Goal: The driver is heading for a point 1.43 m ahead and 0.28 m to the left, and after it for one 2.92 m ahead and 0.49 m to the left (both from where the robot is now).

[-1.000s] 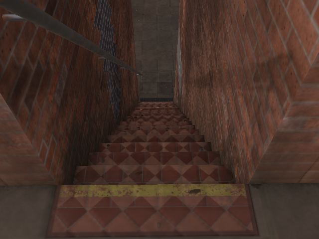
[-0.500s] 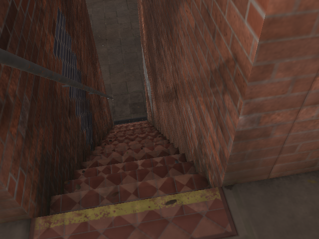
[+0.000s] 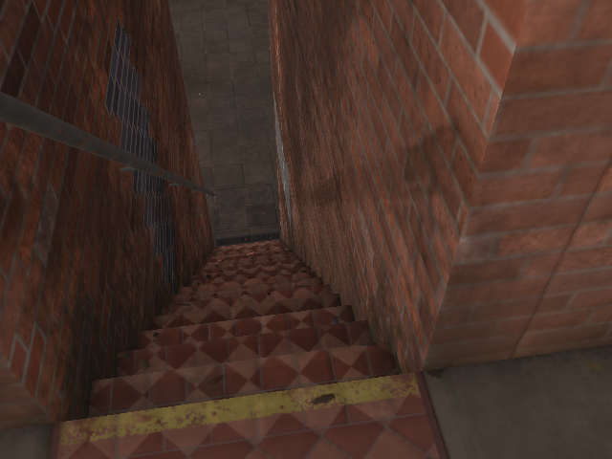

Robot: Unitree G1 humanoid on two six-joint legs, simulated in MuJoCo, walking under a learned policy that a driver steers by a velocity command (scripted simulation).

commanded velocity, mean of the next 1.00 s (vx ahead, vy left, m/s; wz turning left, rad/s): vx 0.12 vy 0.00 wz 0.00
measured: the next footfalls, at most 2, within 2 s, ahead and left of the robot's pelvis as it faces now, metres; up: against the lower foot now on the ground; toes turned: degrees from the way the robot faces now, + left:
right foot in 1.00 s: +0.27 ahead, -0.07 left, +0.00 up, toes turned +1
left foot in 1.24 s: +0.19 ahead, +0.17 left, +0.00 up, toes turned -1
